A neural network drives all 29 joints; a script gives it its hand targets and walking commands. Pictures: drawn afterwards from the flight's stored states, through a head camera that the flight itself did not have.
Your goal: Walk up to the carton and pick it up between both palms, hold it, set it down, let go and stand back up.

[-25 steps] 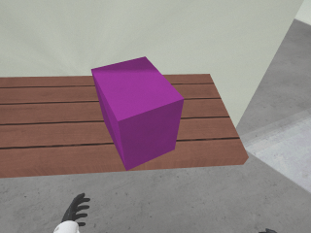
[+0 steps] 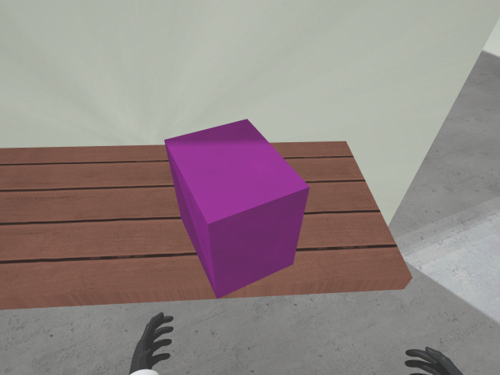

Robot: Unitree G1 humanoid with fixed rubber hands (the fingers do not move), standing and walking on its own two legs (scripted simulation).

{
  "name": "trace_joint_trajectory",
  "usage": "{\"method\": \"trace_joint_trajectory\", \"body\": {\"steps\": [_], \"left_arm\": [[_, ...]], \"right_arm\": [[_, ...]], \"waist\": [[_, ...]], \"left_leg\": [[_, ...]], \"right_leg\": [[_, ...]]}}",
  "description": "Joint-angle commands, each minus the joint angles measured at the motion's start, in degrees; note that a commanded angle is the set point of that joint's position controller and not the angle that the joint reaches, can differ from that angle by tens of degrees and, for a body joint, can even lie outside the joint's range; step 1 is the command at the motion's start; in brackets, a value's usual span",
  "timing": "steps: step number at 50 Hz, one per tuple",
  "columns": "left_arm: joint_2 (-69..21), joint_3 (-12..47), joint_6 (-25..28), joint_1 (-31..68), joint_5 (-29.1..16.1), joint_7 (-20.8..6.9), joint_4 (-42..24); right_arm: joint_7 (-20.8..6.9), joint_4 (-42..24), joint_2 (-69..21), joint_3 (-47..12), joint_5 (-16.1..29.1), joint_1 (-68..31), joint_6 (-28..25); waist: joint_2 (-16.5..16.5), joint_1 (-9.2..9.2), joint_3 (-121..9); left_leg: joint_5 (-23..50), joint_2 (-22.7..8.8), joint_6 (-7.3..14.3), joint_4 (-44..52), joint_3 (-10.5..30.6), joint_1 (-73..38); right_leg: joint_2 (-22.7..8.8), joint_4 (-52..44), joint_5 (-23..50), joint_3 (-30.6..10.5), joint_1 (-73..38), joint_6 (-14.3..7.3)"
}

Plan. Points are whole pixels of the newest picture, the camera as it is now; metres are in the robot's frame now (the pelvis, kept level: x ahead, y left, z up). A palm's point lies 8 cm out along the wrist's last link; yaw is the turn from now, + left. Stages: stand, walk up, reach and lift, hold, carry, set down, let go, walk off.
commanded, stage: reach and lift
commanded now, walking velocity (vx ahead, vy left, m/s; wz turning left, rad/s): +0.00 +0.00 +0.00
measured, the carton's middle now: (232, 205) +0.45 +0.08 +0.02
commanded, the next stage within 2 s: none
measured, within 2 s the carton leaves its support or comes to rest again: neither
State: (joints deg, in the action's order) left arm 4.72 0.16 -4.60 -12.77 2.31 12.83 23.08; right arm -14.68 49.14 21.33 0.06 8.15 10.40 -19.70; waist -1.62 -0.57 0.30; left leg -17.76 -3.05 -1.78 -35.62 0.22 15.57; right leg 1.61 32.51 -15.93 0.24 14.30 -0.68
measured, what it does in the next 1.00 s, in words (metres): stands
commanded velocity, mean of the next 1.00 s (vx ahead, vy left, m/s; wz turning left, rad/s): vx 0.00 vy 0.00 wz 0.00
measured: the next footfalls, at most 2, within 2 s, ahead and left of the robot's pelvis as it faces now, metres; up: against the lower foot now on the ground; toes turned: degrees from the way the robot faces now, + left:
none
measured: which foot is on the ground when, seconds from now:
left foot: down 0.00-1.00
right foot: down 0.00-1.00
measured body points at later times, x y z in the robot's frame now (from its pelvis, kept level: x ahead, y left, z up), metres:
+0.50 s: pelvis +0.00 -0.01 +0.00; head -0.03 +0.00 +0.45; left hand +0.19 +0.16 -0.01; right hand +0.18 -0.28 -0.03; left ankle +0.02 +0.13 -0.73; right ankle +0.02 -0.12 -0.73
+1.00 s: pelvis +0.00 -0.01 +0.00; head -0.02 +0.02 +0.45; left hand +0.20 +0.17 +0.00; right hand +0.25 -0.26 +0.01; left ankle +0.02 +0.13 -0.73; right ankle +0.02 -0.12 -0.73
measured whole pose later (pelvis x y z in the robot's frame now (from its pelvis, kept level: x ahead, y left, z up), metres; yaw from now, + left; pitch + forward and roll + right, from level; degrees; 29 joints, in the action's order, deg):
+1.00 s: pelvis +0.00 -0.01 +0.00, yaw +0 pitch -4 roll -1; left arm -2.8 5.6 -9.2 -18.2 0.2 23.2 0.2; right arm -16.5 38.3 21.3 0.0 18.9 1.9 -13.9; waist -2.2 2.0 0.7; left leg -17.3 -3.7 -2.3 -34.0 0.2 13.1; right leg 2.3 31.0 -15.5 0.2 12.0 -1.4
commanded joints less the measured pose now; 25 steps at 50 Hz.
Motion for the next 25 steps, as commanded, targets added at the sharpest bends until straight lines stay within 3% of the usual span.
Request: {"method": "trace_joint_trajectory", "body": {"steps": [1, 2, 5, 6, 8, 9, 10, 11, 12, 15, 18, 22, 25], "left_arm": [[-2.8, 0.4, 5.8, -2.4, 2.2, 2.4, -18.6], [-3.7, 0.3, 5.7, -3.6, 2.3, 2.7, -19.7], [-5.4, 2.3, 5.8, -5.3, 1.5, 3.3, -22.2], [-5.7, 2.0, 6.0, -6.2, 1.8, 3.3, -22.2], [-6.0, 2.8, 6.0, -7.2, 1.3, 3.6, -24.2], [-6.5, 3.3, 6.2, -7.2, 0.6, 3.8, -24.5], [-7.0, 3.3, 6.3, -9.0, 0.9, 3.8, -24.2], [-7.3, 4.3, 6.4, -8.6, 0.4, 3.9, -25.4], [-7.7, 4.3, 6.5, -9.0, 0.3, 4.1, -25.8], [-7.7, 4.0, 6.4, -7.4, 0.7, 4.6, -27.3], [-9.1, 4.4, 6.6, -5.9, 0.4, 5.2, -27.9], [-10.8, 6.3, 6.6, -2.4, -0.3, 6.7, -31.6], [-11.4, 5.5, 5.7, -1.1, 0.5, 7.6, -31.6]], "right_arm": [[-0.6, -13.8, 17.0, 2.8, 8.9, -7.7, -4.6], [-0.7, -14.4, 17.1, 2.2, 9.3, -7.8, -4.6], [-1.1, -13.9, 19.1, 1.4, 11.0, -7.6, -4.7], [-1.0, -15.4, 18.8, 0.8, 10.7, -7.8, -4.9], [-1.4, -16.0, 19.3, 0.2, 11.0, -6.9, -4.9], [-1.5, -17.6, 19.5, 0.1, 11.6, -6.8, -5.2], [-1.3, -19.2, 18.9, -1.0, 11.9, -6.2, -5.3], [-1.5, -19.4, 20.3, -0.4, 12.1, -6.6, -5.6], [-1.5, -19.9, 20.0, -0.9, 12.7, -6.7, -5.7], [-1.4, -22.8, 18.8, -2.5, 13.4, -7.0, -5.7], [-1.7, -24.8, 19.7, -2.6, 13.5, -8.2, -5.7], [-2.3, -26.1, 19.9, -2.6, 14.3, -9.8, -5.1], [-2.4, -27.3, 19.4, -2.9, 15.1, -10.6, -3.8]], "waist": [[2.7, 5.85, -8.7], [2.5, 6.36, -7.7], [1.5, 5.39, -8.2], [0.0, 5.95, -7.9], [0.2, 6.02, -7.3], [-1.6, 5.84, -7.6], [-1.7, 6.95, -6.7], [-2.9, 5.85, -8.1], [-3.3, 6.51, -7.8], [-2.7, 7.14, -6.2], [-4.7, 7.51, -6.5], [-5.2, 6.97, -5.6], [-5.8, 8.02, -3.7]], "left_leg": [[17.9, 1.3, -1.6, 14.6, -0.5, -13.7], [19.3, 1.4, -1.6, 14.7, -0.6, -13.7], [21.4, 1.1, -1.7, 14.1, -0.4, -14.1], [22.0, 1.2, -1.5, 14.2, -0.5, -14.1], [21.0, 1.3, -1.5, 14.0, -0.8, -13.8], [22.0, 1.6, -1.1, 13.5, -0.7, -12.9], [23.3, 1.6, -0.9, 13.7, -1.0, -12.9], [23.0, 1.6, -1.1, 13.4, -0.7, -13.2], [23.9, 1.6, -1.0, 13.3, -0.8, -12.5], [21.4, 2.0, -0.7, 13.5, -1.6, -10.6], [18.3, 2.0, -0.2, 13.6, -1.8, -9.7], [12.0, 1.8, 0.1, 13.7, -1.9, -7.2], [8.9, 2.3, 0.4, 14.4, -2.5, -3.8]], "right_leg": [[0.7, -10.1, 12.0, 2.7, -0.8, -4.3], [0.9, -11.0, 12.3, 2.2, -0.9, -4.7], [1.4, -10.8, 13.3, 2.5, -0.8, -5.1], [1.5, -11.2, 13.6, 2.4, -1.1, -5.2], [1.3, -11.5, 12.4, 2.0, -0.4, -5.2], [1.7, -11.1, 12.9, 2.2, -1.0, -5.0], [1.4, -11.5, 14.3, 1.8, -2.1, -5.0], [1.9, -11.4, 14.0, 2.0, -2.0, -5.0], [2.0, -11.1, 14.7, 1.8, -1.7, -4.8], [1.3, -11.6, 13.5, 0.6, -2.7, -4.4], [1.5, -11.4, 11.4, 0.1, -2.9, -4.3], [0.6, -11.4, 5.8, -1.0, -1.5, -4.2], [0.4, -11.7, 2.7, -2.3, -2.2, -3.9]]}}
